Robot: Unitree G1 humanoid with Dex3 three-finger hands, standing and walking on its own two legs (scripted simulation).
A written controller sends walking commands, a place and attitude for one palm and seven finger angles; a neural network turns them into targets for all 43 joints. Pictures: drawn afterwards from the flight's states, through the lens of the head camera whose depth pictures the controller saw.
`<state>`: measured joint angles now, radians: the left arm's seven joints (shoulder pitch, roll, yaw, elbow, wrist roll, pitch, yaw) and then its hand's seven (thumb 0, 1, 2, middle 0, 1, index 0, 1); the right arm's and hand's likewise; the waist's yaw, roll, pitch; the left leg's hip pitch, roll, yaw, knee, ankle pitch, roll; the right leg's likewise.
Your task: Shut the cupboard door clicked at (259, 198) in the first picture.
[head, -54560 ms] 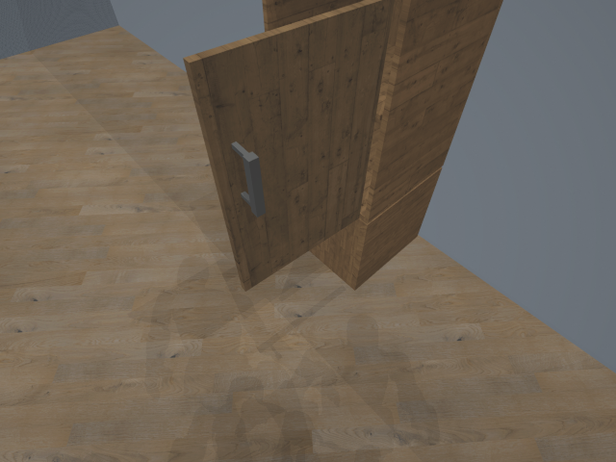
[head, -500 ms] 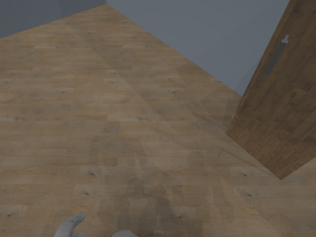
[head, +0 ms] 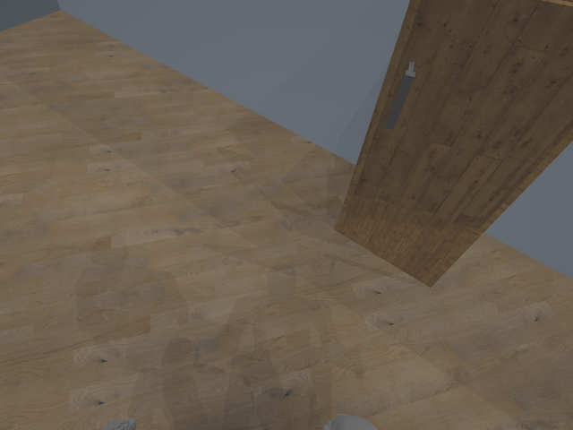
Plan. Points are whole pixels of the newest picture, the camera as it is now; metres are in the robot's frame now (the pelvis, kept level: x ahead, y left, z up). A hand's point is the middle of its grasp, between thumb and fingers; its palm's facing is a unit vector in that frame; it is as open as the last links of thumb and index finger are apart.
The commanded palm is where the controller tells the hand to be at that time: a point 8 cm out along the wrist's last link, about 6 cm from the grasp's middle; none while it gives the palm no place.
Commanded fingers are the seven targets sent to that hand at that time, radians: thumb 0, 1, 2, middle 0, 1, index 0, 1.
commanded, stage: turn to face it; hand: left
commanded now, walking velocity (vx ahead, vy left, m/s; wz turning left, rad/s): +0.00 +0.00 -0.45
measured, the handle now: (400, 96) +0.76 -0.19 +0.03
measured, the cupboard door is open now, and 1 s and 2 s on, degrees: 18 18 18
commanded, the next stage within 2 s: take the last steps up to it in 0.40 s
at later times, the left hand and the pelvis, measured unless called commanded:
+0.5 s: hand out of the picture +0.12 +0.15 -0.18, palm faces -0.16 -0.97 -0.18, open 7.4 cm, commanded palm none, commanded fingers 0.00 0.90 0.90 -0.20 -0.30 -0.20 -0.30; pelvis +0.02 -0.02 -0.01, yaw -11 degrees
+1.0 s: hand (259, 363) +0.24 +0.06 -0.17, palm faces -0.37 -0.91 -0.21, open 7.4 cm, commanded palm none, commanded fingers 0.00 0.90 0.90 -0.20 -0.30 -0.20 -0.30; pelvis +0.07 -0.09 -0.01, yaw -20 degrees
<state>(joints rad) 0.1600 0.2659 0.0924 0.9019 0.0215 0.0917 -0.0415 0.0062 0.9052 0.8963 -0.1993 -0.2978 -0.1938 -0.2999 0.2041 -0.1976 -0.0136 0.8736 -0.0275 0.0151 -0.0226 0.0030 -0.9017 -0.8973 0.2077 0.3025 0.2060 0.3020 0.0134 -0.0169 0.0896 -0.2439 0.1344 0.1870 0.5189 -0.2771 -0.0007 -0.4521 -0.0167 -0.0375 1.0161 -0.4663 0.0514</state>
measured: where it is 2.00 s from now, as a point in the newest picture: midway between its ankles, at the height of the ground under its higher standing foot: (355, 402)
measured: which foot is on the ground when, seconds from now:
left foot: down 0.00-0.14, up 0.16-0.50, down 0.52-0.96, up 0.98-1.00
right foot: up 0.00-0.12, down 0.14-0.52, up 0.54-0.94, down 0.96-1.00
